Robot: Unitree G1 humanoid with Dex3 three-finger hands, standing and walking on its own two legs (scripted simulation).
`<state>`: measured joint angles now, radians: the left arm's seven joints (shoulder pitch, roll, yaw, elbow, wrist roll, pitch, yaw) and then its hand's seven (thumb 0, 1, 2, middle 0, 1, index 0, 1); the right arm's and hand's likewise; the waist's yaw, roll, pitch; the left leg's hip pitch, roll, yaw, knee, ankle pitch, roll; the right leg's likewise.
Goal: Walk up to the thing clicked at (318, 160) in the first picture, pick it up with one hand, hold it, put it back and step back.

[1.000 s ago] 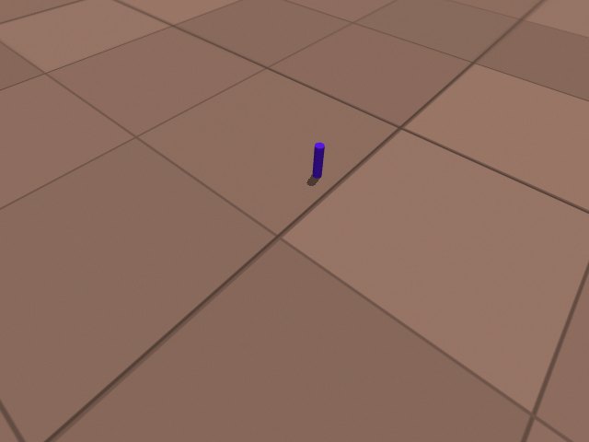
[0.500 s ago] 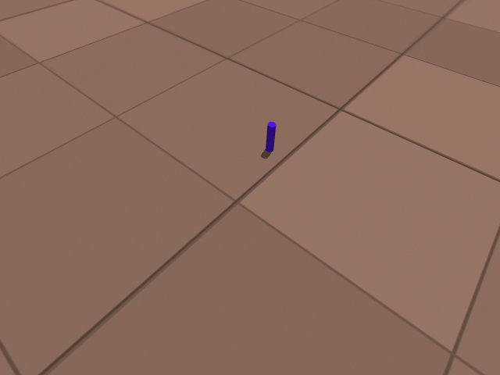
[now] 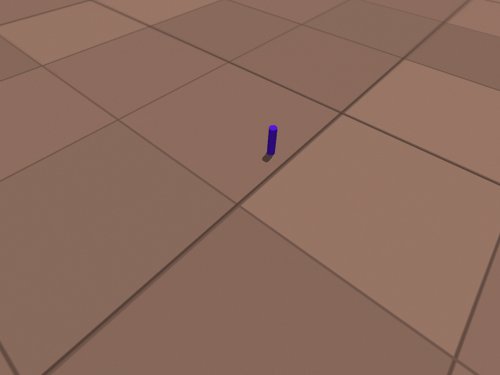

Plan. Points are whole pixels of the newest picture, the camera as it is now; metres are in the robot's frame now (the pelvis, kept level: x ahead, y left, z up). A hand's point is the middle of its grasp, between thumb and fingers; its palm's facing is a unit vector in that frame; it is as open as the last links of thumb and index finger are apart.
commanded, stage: stand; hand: left
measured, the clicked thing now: (271, 140) +1.43 -0.11 -0.69
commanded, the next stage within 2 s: walk up in 0.12 s
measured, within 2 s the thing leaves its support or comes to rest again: neither
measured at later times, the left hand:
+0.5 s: hand (136, 356) +0.18 +0.21 -0.14, palm faces -0.12 -0.88 -0.45, open 7.4 cm
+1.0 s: hand (187, 259) +0.39 +0.15 -0.18, palm faces -0.22 -0.91 -0.35, open 7.4 cm
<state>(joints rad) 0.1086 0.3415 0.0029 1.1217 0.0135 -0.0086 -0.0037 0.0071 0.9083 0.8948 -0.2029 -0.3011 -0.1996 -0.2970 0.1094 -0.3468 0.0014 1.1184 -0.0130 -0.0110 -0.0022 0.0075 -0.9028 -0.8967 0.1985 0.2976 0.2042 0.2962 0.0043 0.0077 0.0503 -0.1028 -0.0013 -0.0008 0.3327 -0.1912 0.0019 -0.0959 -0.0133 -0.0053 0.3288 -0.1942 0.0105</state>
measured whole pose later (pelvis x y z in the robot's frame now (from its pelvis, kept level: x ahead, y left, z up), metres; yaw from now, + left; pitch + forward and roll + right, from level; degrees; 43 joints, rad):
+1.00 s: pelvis +0.32 -0.11 -0.03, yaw -12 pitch -1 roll +0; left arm 0.34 0.42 0.05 0.91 0.00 -0.05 -0.03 0.01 0.91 0.89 -0.20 -0.30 -0.20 -0.30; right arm 0.19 -0.39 -0.09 0.87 -0.04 -0.08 0.07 0.01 -0.90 -0.90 0.20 0.30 0.20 0.30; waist 0.02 -0.04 0.08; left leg -0.38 0.06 0.09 0.64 -0.23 0.02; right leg -0.20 0.01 0.05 0.96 -0.49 -0.04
